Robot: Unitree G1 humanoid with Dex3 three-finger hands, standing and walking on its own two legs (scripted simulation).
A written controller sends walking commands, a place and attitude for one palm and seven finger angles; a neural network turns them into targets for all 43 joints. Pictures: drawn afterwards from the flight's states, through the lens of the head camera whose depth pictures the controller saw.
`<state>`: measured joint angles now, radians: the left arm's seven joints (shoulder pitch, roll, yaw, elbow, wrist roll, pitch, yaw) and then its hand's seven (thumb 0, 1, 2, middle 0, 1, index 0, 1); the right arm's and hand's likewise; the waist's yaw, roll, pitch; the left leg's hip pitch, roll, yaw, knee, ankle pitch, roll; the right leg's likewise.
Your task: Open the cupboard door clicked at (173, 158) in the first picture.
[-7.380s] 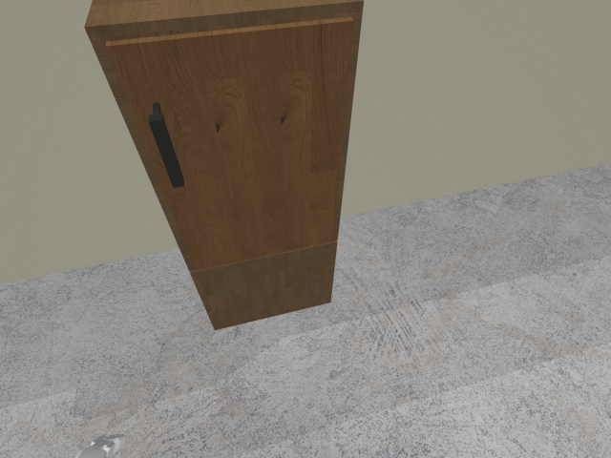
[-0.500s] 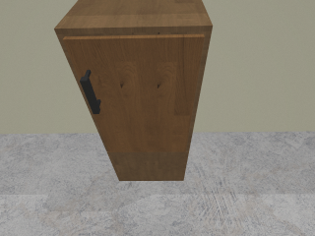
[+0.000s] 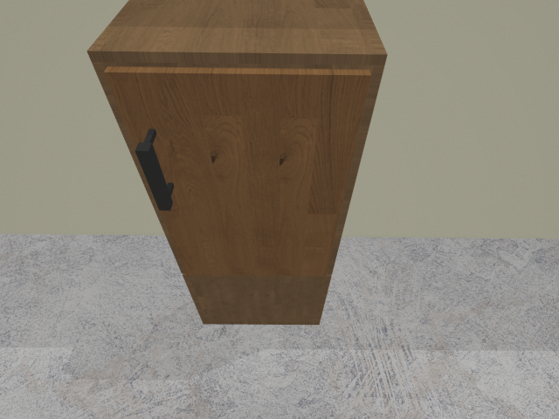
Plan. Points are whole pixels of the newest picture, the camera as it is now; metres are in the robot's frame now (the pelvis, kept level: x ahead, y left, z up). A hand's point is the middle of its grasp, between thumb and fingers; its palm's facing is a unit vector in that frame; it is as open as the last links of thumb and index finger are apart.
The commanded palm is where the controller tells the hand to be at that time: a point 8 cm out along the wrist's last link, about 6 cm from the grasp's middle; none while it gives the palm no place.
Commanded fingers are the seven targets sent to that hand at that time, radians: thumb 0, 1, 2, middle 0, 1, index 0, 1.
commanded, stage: look again from close up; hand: left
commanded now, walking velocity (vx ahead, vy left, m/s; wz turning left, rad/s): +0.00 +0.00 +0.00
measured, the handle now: (158, 171) +0.49 +0.25 +0.06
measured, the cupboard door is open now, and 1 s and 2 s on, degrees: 0 0 0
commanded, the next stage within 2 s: raise the hand with hooked fingers in 0.56 s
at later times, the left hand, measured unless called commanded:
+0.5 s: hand out of the picture +0.01 +0.19 -0.17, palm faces +0.01 -0.98 -0.21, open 7.3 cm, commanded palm none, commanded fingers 0.00 0.90 0.90 -0.20 -0.30 -0.20 -0.30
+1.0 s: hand (146, 390) +0.16 +0.18 +0.00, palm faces -0.01 -1.00 +0.00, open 8.1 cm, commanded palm +0.10 +0.26 -0.04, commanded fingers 0.00 0.48 0.72 -0.23 -0.57 -0.23 -0.57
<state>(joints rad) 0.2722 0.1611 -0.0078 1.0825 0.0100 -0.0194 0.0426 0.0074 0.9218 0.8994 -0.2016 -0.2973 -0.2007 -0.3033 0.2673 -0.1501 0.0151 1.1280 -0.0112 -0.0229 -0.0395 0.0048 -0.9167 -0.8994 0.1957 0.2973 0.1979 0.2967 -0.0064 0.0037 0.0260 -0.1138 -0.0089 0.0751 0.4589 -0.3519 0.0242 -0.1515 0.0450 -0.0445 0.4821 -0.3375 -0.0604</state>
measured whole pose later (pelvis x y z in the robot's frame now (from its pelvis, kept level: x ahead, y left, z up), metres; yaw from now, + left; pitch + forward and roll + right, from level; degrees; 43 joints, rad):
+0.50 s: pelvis -0.01 +0.01 +0.00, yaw +0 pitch -1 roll +0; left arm 0.26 0.17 -0.01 1.09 0.01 -0.01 0.04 0.01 0.91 0.90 -0.20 -0.30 -0.20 -0.30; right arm 0.26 -0.15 0.02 1.14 -0.01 -0.02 -0.04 0.00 -0.91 -0.90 0.20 0.30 0.20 0.30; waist 0.00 -0.01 0.03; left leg -0.10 -0.02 0.08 0.44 -0.33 0.04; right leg -0.14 0.03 -0.04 0.47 -0.32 -0.04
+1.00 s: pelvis -0.07 +0.00 -0.04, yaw +1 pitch +9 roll +1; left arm 0.25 0.19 0.16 0.22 -0.26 -0.50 -0.31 0.01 0.71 0.81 -0.21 -0.43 -0.21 -0.43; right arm 0.15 -0.27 -0.04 0.59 0.01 -0.25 0.00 0.01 -0.91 -0.90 0.20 0.30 0.20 0.30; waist -0.01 -0.03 -0.11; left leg -0.62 -0.02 0.07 0.88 -0.42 0.04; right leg -0.65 0.00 -0.07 0.91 -0.42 -0.06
